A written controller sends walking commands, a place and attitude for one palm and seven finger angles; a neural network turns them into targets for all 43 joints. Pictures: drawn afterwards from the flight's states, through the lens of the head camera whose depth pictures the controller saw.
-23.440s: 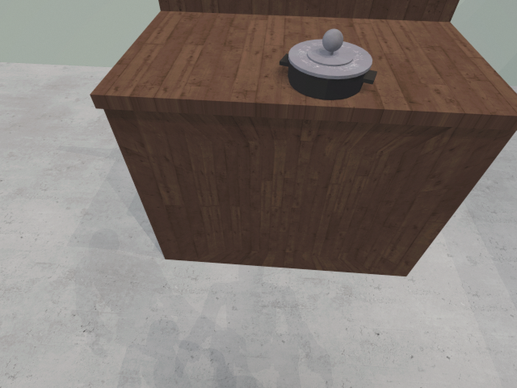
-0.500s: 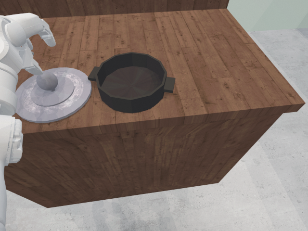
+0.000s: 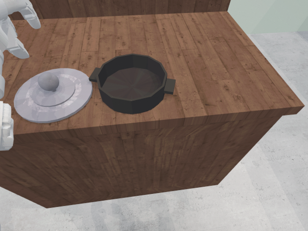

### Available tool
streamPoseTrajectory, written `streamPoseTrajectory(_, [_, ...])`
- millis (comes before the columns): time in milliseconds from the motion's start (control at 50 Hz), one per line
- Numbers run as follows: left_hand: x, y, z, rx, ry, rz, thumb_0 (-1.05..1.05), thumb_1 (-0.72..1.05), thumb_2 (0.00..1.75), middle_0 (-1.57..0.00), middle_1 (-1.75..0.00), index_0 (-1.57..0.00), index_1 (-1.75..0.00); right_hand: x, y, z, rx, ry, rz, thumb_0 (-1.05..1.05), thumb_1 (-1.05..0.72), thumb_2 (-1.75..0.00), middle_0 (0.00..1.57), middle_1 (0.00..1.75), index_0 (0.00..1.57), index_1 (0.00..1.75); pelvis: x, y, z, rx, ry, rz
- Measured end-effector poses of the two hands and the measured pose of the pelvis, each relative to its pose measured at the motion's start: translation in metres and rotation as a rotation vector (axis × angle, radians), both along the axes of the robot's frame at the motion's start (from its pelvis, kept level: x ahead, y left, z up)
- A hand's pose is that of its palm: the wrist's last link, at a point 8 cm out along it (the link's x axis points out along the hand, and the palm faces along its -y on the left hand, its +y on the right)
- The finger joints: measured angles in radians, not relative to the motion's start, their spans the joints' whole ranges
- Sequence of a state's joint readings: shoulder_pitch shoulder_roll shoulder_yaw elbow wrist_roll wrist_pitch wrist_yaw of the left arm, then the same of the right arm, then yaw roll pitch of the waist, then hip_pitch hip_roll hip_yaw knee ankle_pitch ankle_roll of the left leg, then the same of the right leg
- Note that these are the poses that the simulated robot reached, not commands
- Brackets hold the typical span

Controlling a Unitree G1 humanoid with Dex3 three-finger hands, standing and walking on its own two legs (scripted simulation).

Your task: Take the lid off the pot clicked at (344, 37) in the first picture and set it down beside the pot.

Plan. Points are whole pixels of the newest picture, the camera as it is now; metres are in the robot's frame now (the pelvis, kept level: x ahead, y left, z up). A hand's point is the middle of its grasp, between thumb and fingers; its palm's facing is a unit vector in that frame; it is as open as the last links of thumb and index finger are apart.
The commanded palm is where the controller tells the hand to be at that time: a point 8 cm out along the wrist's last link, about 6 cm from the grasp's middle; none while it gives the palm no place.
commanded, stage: raise the empty hand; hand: left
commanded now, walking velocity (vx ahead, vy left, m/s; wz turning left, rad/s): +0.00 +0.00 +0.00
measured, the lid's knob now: (48, 81) +0.49 +0.27 +0.12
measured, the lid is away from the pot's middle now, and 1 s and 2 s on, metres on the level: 0.23 0.23 0.23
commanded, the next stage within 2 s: draw the hand back to the body in 0.04 s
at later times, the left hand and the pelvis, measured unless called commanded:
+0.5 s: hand (13, 47) +0.46 +0.28 +0.25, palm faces -0.22 -0.11 -0.97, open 11.1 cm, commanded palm +0.41 +0.28 +0.32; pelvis +0.00 +0.00 +0.00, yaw +0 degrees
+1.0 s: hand (13, 37) +0.38 +0.21 +0.31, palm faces +0.37 -0.91 -0.17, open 10.6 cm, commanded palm +0.32 +0.26 +0.31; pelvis +0.00 -0.03 +0.00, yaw -2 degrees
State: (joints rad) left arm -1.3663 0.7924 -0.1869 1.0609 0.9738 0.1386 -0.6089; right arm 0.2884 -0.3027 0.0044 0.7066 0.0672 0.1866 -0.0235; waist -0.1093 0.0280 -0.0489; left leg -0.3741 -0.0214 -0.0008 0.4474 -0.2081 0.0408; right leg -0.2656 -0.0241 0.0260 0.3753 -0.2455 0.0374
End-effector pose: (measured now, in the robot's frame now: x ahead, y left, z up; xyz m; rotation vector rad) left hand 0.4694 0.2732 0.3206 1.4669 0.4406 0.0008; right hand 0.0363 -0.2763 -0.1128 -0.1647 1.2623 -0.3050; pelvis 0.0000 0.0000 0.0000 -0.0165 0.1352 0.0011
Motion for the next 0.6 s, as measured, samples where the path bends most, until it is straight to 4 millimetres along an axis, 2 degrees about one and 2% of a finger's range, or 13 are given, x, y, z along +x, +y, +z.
streamPoseTrajectory(200, [0.004, 0.003, -0.003, -0.003, 0.007, -0.003, 0.00, -0.13, 0.90, -0.50, -0.60, -0.49, -0.61, -0.002, -0.001, 0.001, 0.000, 0.022, -0.001, 0.01, -0.91, -0.90, 0.20, 0.30, 0.20, 0.30, 0.002, 0.001, 0.000, 0.000, 0.007, 0.001])
streamPoseTrajectory(320, [0.002, 0.003, -0.009, 0.008, -0.013, -0.019, 0.00, -0.13, 0.90, -0.50, -0.60, -0.49, -0.61, 0.005, 0.002, 0.000, 0.016, -0.004, -0.004, 0.01, -0.91, -0.90, 0.20, 0.30, 0.20, 0.30, 0.004, 0.002, 0.000, 0.002, 0.008, -0.008])
streamPoseTrajectory(480, [-0.017, 0.003, -0.016, 0.005, -0.048, -0.036, 0.00, -0.13, 0.90, -0.50, -0.60, -0.49, -0.61, 0.033, 0.009, 0.000, 0.045, -0.083, 0.039, 0.01, -0.91, -0.90, 0.20, 0.30, 0.20, 0.30, 0.003, 0.003, -0.001, 0.003, -0.013, -0.005])
streamPoseTrajectory(600, [-0.045, 0.007, -0.018, 0.016, -0.073, -0.034, 0.00, -0.13, 0.90, -0.50, -0.60, -0.49, -0.61, 0.064, 0.018, 0.002, 0.064, -0.165, 0.102, 0.01, -0.91, -0.90, 0.20, 0.30, 0.20, 0.30, -0.001, 0.003, -0.001, 0.004, -0.034, 0.006])
